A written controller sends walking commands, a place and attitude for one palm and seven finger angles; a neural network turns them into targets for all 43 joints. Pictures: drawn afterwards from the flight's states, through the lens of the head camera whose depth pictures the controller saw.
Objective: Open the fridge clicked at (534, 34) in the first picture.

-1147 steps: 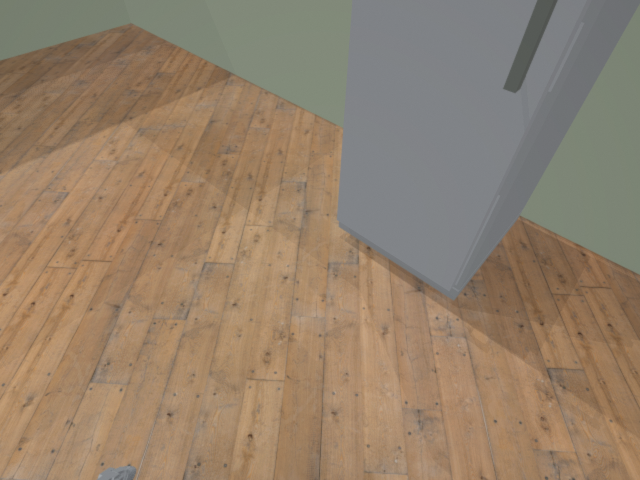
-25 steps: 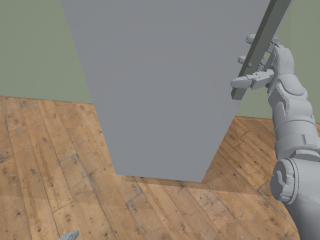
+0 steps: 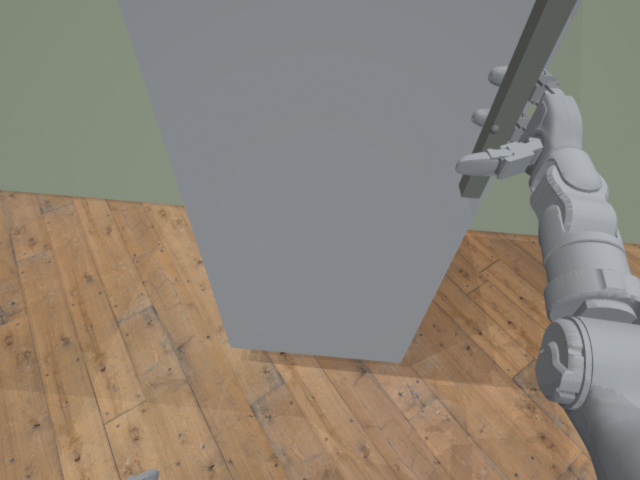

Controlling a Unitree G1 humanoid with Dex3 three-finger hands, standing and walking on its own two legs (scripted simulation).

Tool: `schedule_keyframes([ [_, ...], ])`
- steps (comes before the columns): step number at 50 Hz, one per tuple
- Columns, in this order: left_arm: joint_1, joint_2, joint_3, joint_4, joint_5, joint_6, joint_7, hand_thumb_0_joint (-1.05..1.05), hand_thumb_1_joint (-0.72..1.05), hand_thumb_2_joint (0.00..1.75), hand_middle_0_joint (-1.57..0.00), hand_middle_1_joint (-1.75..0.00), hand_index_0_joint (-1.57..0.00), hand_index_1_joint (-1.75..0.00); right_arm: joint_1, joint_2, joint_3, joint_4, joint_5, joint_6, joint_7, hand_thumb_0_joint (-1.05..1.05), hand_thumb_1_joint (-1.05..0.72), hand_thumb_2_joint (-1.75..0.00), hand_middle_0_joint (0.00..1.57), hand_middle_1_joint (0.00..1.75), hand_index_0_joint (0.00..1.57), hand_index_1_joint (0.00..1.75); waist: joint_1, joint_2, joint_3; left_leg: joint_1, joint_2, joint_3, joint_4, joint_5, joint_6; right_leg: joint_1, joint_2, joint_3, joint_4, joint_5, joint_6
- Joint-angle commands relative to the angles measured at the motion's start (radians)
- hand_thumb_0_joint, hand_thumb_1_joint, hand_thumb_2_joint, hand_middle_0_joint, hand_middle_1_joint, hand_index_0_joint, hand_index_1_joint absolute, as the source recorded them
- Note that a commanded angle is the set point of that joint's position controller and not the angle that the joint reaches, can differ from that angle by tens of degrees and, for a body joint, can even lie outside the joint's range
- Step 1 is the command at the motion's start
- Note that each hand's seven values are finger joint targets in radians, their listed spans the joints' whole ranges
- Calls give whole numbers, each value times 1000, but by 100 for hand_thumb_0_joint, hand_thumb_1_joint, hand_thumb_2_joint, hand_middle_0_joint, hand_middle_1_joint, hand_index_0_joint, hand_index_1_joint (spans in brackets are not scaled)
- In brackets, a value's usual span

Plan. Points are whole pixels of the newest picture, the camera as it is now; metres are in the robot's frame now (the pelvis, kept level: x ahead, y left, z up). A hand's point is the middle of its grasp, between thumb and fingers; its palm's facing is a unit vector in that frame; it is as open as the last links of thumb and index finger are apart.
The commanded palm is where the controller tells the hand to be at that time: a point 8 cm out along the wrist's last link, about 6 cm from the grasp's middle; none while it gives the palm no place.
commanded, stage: slide the fingers in behind the handle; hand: right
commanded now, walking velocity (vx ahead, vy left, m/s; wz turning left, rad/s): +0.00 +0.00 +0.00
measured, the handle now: (514, 72) +0.54 -0.15 +0.26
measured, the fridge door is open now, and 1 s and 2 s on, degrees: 0 0 0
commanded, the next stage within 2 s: grip the handle and tug to test in 0.16 s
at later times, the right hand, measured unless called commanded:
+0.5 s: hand (494, 129) +0.48 -0.13 +0.22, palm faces -0.04 +1.00 +0.00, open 12.9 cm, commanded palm +0.46 -0.18 +0.22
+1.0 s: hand (493, 128) +0.48 -0.13 +0.22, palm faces -0.02 +1.00 -0.01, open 6.4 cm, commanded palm +0.45 -0.17 +0.22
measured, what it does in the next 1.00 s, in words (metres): stands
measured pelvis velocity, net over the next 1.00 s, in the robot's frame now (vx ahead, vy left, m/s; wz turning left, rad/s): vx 0.01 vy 0.00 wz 0.00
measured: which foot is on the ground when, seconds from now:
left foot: down 0.00-1.00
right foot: down 0.00-1.00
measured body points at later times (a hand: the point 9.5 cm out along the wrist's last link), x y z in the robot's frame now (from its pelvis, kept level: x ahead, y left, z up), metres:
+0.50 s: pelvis +0.01 +0.00 +0.00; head +0.03 +0.01 +0.45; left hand +0.09 +0.26 -0.12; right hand +0.48 -0.18 +0.22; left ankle +0.04 +0.14 -0.73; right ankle -0.04 -0.13 -0.73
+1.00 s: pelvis +0.01 +0.00 +0.00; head +0.03 +0.01 +0.45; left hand +0.09 +0.25 -0.12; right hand +0.48 -0.18 +0.22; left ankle +0.04 +0.14 -0.73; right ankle -0.04 -0.13 -0.73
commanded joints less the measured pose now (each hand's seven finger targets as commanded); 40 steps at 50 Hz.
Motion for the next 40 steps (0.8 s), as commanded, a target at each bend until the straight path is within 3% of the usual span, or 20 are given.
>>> schedule_keyframes([
  [1,12,144,54,-104,3,-41,10,0,90,90,-20,-30,-20,-30,-540,-196,-41,-237,12,-64,15,0,50,-30,30,120,30,120,3,42,-346,260,-42,22,-3,290,56,39,25,5,-65,299,-34],
  [3,8,147,54,-108,1,-35,12,0,90,90,-20,-30,-20,-30,-509,-208,-52,-223,14,-59,16,0,50,-30,30,120,30,120,-1,73,-337,275,-41,25,-3,292,56,26,25,2,-66,298,-37],
  [7,-3,134,52,-116,1,-34,9,0,90,90,-20,-30,-20,-30,-520,-176,-24,-272,1,-56,17,0,50,-30,30,120,30,120,-6,-13,-351,268,-39,25,6,330,60,58,26,0,-61,353,-30],
  [8,-3,134,54,-120,1,-32,8,0,90,90,-20,-30,-20,-30,-508,-163,-14,-279,3,-57,13,0,50,-30,30,120,30,120,-2,16,-354,273,-40,27,7,337,58,64,24,0,-56,368,-33],
  [11,-7,134,53,-116,1,-30,8,0,90,90,-20,-30,-20,-30,-517,-158,-13,-277,6,-46,10,0,50,-30,30,120,30,120,3,29,-336,263,-42,27,2,329,56,56,24,2,-61,347,-31],
  [12,-11,134,55,-119,1,-31,8,0,90,90,-20,-30,-20,-30,-522,-157,-10,-304,6,-47,10,0,50,-30,30,120,30,120,1,19,-349,266,-42,26,3,333,57,67,23,2,-61,355,-31],
  [13,-12,135,56,-125,3,-29,8,0,90,90,-20,-30,-20,-30,-499,-167,-24,-308,9,-48,8,0,50,-30,30,120,30,120,-9,48,-364,291,-41,29,6,349,58,65,23,2,-59,375,-34],
  [21,-25,129,53,-121,0,-22,10,0,90,90,-20,-30,-20,-30,-511,-131,8,-315,5,-23,5,0,13,-46,34,125,34,125,1,4,-345,263,-41,28,2,344,57,82,24,2,-59,376,-31],
  [23,-21,135,55,-120,3,-19,12,0,90,90,-20,-30,-20,-30,-488,-163,-22,-309,8,-23,2,0,3,-50,35,127,35,127,-8,58,-356,294,-41,30,2,364,57,74,23,1,-59,390,-35],
  [25,-28,131,52,-124,1,-15,12,0,90,90,-20,-30,-20,-30,-492,-160,-18,-323,7,-18,6,0,-6,-54,36,128,36,128,-9,27,-374,301,-39,26,8,380,58,76,27,0,-58,400,-33],
  [26,-33,126,51,-126,1,-17,11,0,90,90,-20,-30,-20,-30,-512,-136,2,-339,7,-19,8,0,-11,-56,36,129,36,129,-7,0,-371,294,-38,26,7,384,59,87,28,-1,-57,409,-32],
  [28,-37,125,54,-130,1,-18,9,0,90,90,-20,-30,-20,-30,-475,-105,20,-335,11,-18,9,0,-20,-60,38,130,38,130,-9,19,-366,293,-39,30,7,387,59,95,23,0,-53,432,-32],
  [30,-32,128,52,-122,1,-15,10,0,90,90,-20,-30,-20,-30,-481,-127,2,-323,12,-15,5,0,-29,-64,38,131,38,131,-7,41,-355,291,-41,31,6,380,57,84,23,3,-59,414,-32],
  [34,-34,126,51,-122,1,-15,10,0,90,90,-20,-30,-20,-30,-501,-106,23,-327,9,-13,3,0,-48,-72,41,134,41,134,-1,8,-348,280,-39,30,3,365,59,88,26,4,-60,401,-32],
  [35,-29,128,54,-119,2,-15,11,0,90,90,-20,-30,-20,-30,-496,-126,5,-330,7,-15,0,0,-53,-74,41,135,41,135,-5,25,-362,283,-41,31,5,365,59,94,24,6,-58,405,-31],
  [36,-35,126,52,-121,1,-15,11,0,90,90,-20,-30,-20,-30,-488,-105,20,-321,9,-10,4,0,-57,-76,42,135,42,135,-4,22,-353,276,-41,30,3,365,58,93,24,2,-58,401,-32],
  [40,-33,129,55,-126,4,-13,11,0,90,90,-20,-30,-20,-30,-474,-154,-28,-350,15,-15,6,0,-76,-84,44,138,44,138,-20,44,-401,325,-41,29,13,423,59,98,25,1,-53,452,-35],
])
